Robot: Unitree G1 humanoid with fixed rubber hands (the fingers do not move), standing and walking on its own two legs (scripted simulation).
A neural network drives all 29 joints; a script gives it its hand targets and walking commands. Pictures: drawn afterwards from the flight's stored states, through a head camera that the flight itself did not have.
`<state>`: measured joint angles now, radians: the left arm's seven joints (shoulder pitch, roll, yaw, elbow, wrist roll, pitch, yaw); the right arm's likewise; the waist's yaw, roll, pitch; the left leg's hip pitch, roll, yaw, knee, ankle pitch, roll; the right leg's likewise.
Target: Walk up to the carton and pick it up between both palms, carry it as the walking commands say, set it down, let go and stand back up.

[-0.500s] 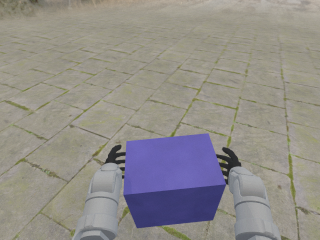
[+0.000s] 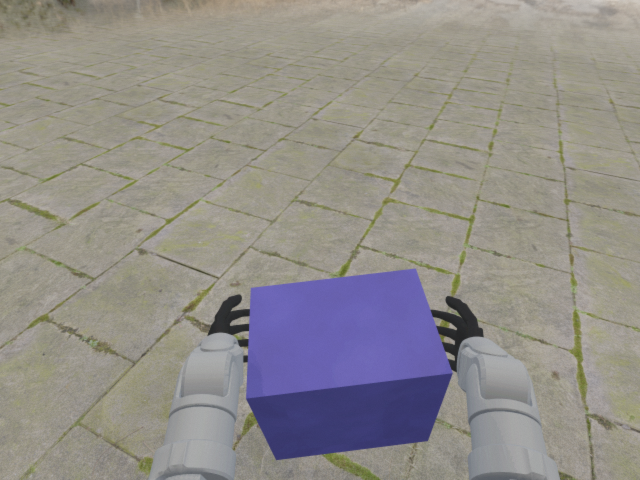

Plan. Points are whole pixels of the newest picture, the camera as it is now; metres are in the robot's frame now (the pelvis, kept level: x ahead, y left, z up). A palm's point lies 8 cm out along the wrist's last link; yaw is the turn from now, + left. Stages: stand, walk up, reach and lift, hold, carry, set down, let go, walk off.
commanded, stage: hold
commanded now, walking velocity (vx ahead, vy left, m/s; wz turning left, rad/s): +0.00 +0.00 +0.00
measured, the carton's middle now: (343, 367) +0.32 -0.01 -0.03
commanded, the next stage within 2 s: carry in 0.52 s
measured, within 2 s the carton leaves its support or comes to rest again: neither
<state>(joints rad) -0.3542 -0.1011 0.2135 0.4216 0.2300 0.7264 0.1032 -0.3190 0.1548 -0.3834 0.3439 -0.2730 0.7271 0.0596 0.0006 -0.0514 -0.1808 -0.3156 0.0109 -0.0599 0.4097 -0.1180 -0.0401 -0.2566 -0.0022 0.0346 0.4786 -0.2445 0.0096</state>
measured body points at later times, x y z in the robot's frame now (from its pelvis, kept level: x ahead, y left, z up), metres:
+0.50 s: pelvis +0.00 +0.00 +0.00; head -0.05 +0.02 +0.45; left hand +0.32 +0.16 +0.04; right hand +0.31 -0.17 +0.04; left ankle +0.06 +0.14 -0.74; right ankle +0.00 -0.13 -0.74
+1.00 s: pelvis +0.02 +0.03 -0.01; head -0.06 +0.03 +0.43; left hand +0.28 +0.19 +0.07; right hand +0.29 -0.14 +0.10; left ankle +0.04 +0.14 -0.74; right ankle +0.00 -0.12 -0.74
